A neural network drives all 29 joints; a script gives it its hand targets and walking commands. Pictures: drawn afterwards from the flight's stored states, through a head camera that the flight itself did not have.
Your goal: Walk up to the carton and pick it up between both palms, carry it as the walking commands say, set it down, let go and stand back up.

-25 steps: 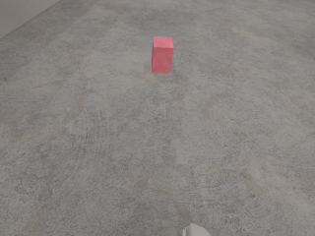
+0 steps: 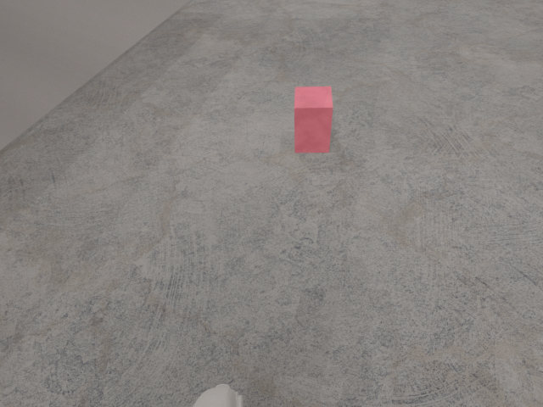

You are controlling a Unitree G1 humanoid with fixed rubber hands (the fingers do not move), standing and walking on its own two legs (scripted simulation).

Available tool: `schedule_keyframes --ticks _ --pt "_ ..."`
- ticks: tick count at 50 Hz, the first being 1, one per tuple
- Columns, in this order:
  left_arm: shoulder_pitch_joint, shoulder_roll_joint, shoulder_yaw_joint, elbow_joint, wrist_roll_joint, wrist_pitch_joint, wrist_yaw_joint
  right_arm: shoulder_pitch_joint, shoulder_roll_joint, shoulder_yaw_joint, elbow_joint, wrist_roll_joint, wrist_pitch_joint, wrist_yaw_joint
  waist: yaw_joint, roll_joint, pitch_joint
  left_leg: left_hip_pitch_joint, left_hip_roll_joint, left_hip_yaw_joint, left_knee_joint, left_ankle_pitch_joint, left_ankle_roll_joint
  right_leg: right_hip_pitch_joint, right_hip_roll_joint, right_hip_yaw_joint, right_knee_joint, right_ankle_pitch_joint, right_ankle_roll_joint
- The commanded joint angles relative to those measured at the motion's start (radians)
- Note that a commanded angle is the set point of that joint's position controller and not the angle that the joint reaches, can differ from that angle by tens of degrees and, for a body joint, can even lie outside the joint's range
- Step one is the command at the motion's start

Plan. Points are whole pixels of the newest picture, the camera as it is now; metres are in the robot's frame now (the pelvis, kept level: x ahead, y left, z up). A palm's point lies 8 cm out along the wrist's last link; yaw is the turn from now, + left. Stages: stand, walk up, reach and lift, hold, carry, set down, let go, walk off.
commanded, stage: walk up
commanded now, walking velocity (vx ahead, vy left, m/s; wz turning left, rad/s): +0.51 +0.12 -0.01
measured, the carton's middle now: (312, 120) +1.66 -0.06 -0.64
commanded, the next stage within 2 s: none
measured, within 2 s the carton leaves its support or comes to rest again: neither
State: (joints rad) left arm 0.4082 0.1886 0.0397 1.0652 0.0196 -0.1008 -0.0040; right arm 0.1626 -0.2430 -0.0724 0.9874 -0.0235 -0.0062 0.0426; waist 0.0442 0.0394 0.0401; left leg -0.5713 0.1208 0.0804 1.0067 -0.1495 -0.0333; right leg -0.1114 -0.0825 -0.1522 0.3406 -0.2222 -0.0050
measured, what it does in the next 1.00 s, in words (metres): walks ahead: left foot, then right foot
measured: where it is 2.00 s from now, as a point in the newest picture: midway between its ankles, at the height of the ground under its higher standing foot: (310, 236)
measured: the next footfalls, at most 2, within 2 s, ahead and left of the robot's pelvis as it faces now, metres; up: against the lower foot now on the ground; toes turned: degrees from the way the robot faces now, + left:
left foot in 0.24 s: +0.29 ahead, +0.16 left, +0.00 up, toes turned +9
right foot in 0.78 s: +0.54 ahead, -0.15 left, +0.00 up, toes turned -9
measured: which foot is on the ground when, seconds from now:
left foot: up 0.00-0.22, down 0.24-0.78, up 0.80-1.00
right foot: down 0.00-0.26, up 0.28-0.76, down 0.78-1.00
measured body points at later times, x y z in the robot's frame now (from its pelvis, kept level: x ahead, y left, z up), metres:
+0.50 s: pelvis +0.25 +0.06 +0.00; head +0.27 +0.10 +0.45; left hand +0.32 +0.30 -0.17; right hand +0.21 -0.20 -0.13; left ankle +0.25 +0.16 -0.75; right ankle +0.28 -0.12 -0.66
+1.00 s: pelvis +0.49 -0.04 +0.00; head +0.52 -0.06 +0.44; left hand +0.49 +0.22 -0.14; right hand +0.56 -0.29 -0.16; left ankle +0.49 +0.12 -0.66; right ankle +0.50 -0.14 -0.75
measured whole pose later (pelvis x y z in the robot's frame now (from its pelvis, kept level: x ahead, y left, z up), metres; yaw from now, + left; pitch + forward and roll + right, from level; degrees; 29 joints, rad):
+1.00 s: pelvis +0.49 -0.04 +0.00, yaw +0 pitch +0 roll +2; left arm 0.33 0.20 0.05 1.04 0.02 -0.09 -0.01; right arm 0.20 -0.24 -0.08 1.00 -0.03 -0.03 0.03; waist 0.03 0.04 0.05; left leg -0.52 0.12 0.07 1.09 -0.22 -0.02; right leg -0.20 -0.07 -0.14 0.40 -0.21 -0.01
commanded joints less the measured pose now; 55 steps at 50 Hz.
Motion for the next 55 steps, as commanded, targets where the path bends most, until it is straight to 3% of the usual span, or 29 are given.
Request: schedule_keyframes --ticks 1,5,7,9,10,11,12,13,14,15,16,17,18,19,23,29,33,36,37,38,39,40,41,42,43,44,46,50,55 --pt "0.045 0.112 0.020 -0.030 -0.001 -0.015 0.010 -0.042 0.004 0.009 -0.064 -0.001 0.006 0.017 -0.023 -0.193 0.075 -0.098 0.021 -0.011 -0.135 0.077 -0.015 0.025 -0.230 0.184 -0.207 0.135 -0.083" --pt "0.085 0.125 0.032 -0.015 0.005 -0.015 0.015 -0.176 0.007 0.017 -0.123 0.006 -0.007 0.025 0.005 -0.202 0.105 -0.036 0.003 0.024 -0.340 0.110 -0.015 0.045 -0.222 0.137 -0.228 0.111 -0.087" --pt "0.086 0.113 0.033 0.010 0.001 -0.002 0.009 -0.200 -0.005 0.020 -0.153 0.001 -0.019 0.017 0.000 -0.281 0.086 0.096 -0.021 0.061 -0.397 0.067 0.000 0.017 -0.157 0.060 -0.211 0.082 -0.090" --pt "0.102 0.122 0.035 0.028 -0.001 0.010 0.014 -0.170 -0.029 0.015 -0.145 -0.004 -0.028 0.003 -0.005 -0.227 0.089 0.173 -0.034 0.079 -0.421 0.028 0.009 0.017 -0.181 0.084 -0.159 0.149 -0.089" --pt "0.094 0.138 0.037 0.030 -0.004 0.014 0.017 -0.120 -0.046 0.009 -0.130 -0.004 -0.035 -0.005 -0.029 -0.182 0.070 0.229 -0.044 0.086 -0.452 0.000 0.013 0.026 -0.183 0.083 -0.080 0.251 -0.081" --pt "0.078 0.150 0.038 0.030 -0.011 0.019 0.018 -0.012 -0.066 0.000 -0.094 -0.007 -0.046 -0.015 -0.080 -0.113 0.013 0.363 -0.062 0.112 -0.511 -0.001 0.020 0.004 -0.154 0.044 0.083 0.353 -0.066" --pt "0.092 0.131 0.032 0.029 -0.012 0.021 0.018 0.159 -0.113 -0.019 -0.031 -0.013 -0.062 -0.028 -0.133 -0.021 -0.097 0.589 -0.039 0.083 -0.506 -0.034 0.031 -0.098 -0.099 0.026 0.316 0.305 -0.047" --pt "0.119 0.066 0.016 -0.003 -0.013 0.017 0.012 0.302 -0.222 -0.042 -0.013 -0.023 -0.070 -0.041 -0.170 0.196 -0.215 0.788 0.256 -0.280 -0.595 -0.156 0.090 -0.315 -0.031 0.020 0.639 -0.038 -0.011" --pt "0.190 0.058 0.038 0.005 0.002 0.022 0.004 0.397 -0.316 -0.063 0.018 -0.005 -0.053 -0.049 -0.163 0.270 -0.323 0.822 0.449 -0.755 -0.799 -0.134 0.166 -0.470 0.071 0.132 0.878 -0.333 0.004" --pt "0.152 0.080 0.048 -0.003 0.006 0.032 0.001 0.298 -0.265 -0.053 -0.005 0.008 -0.045 -0.050 -0.105 0.107 -0.243 0.723 0.435 -0.692 -0.792 -0.165 0.163 -0.514 0.009 0.218 0.974 -0.254 0.009" --pt "0.077 0.056 0.039 -0.010 0.014 0.034 -0.007 0.184 -0.197 -0.034 -0.020 0.008 -0.052 -0.046 -0.077 0.056 -0.116 0.586 0.375 -0.524 -0.774 -0.101 0.144 -0.527 -0.039 0.197 0.967 -0.144 0.007" --pt "0.043 0.037 0.033 -0.006 0.016 0.035 -0.011 0.126 -0.131 -0.017 -0.023 0.007 -0.062 -0.042 -0.059 0.042 -0.055 0.492 0.297 -0.370 -0.773 -0.023 0.121 -0.495 -0.070 0.183 0.925 -0.057 0.007" --pt "0.030 0.038 0.034 -0.011 0.011 0.044 -0.016 0.119 -0.078 -0.003 -0.013 0.014 -0.070 -0.042 -0.043 0.069 -0.028 0.429 0.232 -0.257 -0.783 0.014 0.099 -0.466 -0.086 0.178 0.882 -0.015 0.011" --pt "0.035 0.026 0.033 -0.011 0.014 0.059 -0.022 0.131 -0.056 0.004 -0.007 0.011 -0.076 -0.041 -0.034 0.114 -0.024 0.391 0.196 -0.191 -0.796 0.043 0.083 -0.433 -0.082 0.164 0.860 0.012 0.018" --pt "-0.076 0.034 0.034 -0.067 0.018 0.097 -0.043 0.243 -0.071 0.003 0.031 0.006 -0.089 -0.046 -0.043 0.116 0.004 0.419 0.195 -0.114 -0.799 0.199 0.090 -0.487 -0.075 0.128 0.764 0.091 0.042" --pt "-0.315 0.028 0.019 -0.168 0.009 0.098 -0.075 0.311 -0.079 0.001 0.045 0.005 -0.084 -0.056 -0.095 0.114 0.105 0.434 0.194 -0.063 -0.871 0.026 0.092 -0.514 -0.069 0.078 0.450 0.219 0.051" --pt "-0.423 0.045 0.017 -0.202 0.002 0.088 -0.081 0.346 -0.107 -0.012 0.057 0.001 -0.079 -0.059 -0.127 0.140 0.121 0.477 0.215 -0.040 -0.887 0.042 0.101 -0.428 -0.053 0.048 0.282 0.182 0.037" --pt "-0.410 0.061 0.016 -0.199 0.013 0.061 -0.067 0.315 -0.086 -0.013 0.068 0.000 -0.069 -0.051 -0.096 0.192 0.077 0.460 0.156 0.027 -0.828 -0.025 0.108 -0.255 -0.013 0.018 0.208 0.055 0.022" --pt "-0.344 0.073 0.024 -0.176 0.019 0.052 -0.056 0.315 -0.087 -0.013 0.073 0.005 -0.064 -0.050 -0.069 0.128 0.049 0.427 0.149 0.034 -0.737 0.007 0.108 -0.151 0.013 -0.012 0.174 0.050 0.022" --pt "-0.233 0.103 0.037 -0.131 0.021 0.043 -0.040 0.323 -0.083 -0.008 0.074 0.006 -0.063 -0.048 -0.030 0.020 -0.015 0.388 0.117 0.055 -0.562 0.105 0.098 -0.002 0.040 -0.034 0.132 0.022 0.013" --pt "-0.063 0.171 0.055 -0.080 0.022 0.030 -0.022 0.331 -0.066 -0.001 0.059 0.001 -0.066 -0.047 0.036 -0.087 -0.125 0.264 0.075 0.062 -0.301 0.070 0.073 0.215 -0.029 0.059 0.125 -0.040 -0.020" --pt "0.087 0.303 0.079 -0.056 0.029 0.023 -0.010 0.323 0.022 0.019 0.012 0.014 -0.074 -0.044 0.094 -0.389 -0.235 0.020 -0.028 0.067 0.049 -0.356 0.025 0.358 -0.338 0.466 0.000 -0.209 -0.110" --pt "0.116 0.334 0.093 -0.054 0.013 0.034 -0.011 0.303 0.005 0.002 0.001 0.009 -0.078 -0.045 0.091 -0.360 -0.276 -0.119 -0.060 -0.047 0.227 -0.409 0.035 0.358 -0.423 0.719 -0.150 -0.283 -0.158" --pt "0.049 0.276 0.082 -0.068 0.008 0.027 -0.007 0.269 -0.021 -0.012 0.019 0.004 -0.072 -0.043 0.058 -0.157 -0.194 -0.155 -0.015 -0.099 0.308 -0.303 0.043 0.270 -0.438 0.712 -0.137 -0.196 -0.136" --pt "-0.033 0.213 0.064 -0.077 0.013 0.015 -0.002 0.240 -0.007 -0.009 0.028 -0.001 -0.070 -0.041 0.020 -0.090 -0.089 -0.125 0.028 -0.106 0.293 -0.195 0.045 0.148 -0.401 0.575 -0.096 0.004 -0.114" --pt "-0.089 0.158 0.045 -0.078 0.013 0.007 -0.005 0.227 0.005 -0.007 0.039 -0.003 -0.065 -0.035 -0.012 -0.108 -0.063 -0.056 0.048 -0.107 0.243 -0.135 0.041 0.059 -0.327 0.440 -0.083 0.103 -0.088" --pt "-0.119 0.099 0.023 -0.077 0.005 -0.001 -0.009 0.240 0.017 -0.003 0.036 -0.001 -0.038 -0.023 -0.049 -0.211 -0.046 0.033 0.041 -0.078 0.164 -0.102 0.033 -0.034 -0.240 0.302 -0.105 0.150 -0.061" --pt "-0.023 0.112 0.021 -0.050 0.001 -0.011 -0.005 0.105 0.005 -0.001 -0.014 -0.002 0.002 -0.006 -0.042 -0.194 0.015 -0.046 0.020 -0.033 0.025 -0.014 0.006 -0.014 -0.232 0.232 -0.158 0.196 -0.089" --pt "0.039 0.124 0.026 -0.036 0.001 -0.013 0.010 -0.103 0.013 0.013 -0.100 -0.006 -0.001 0.019 -0.013 -0.184 0.071 -0.058 0.016 -0.013 -0.246 0.086 -0.018 0.011 -0.228 0.184 -0.213 0.094 -0.093"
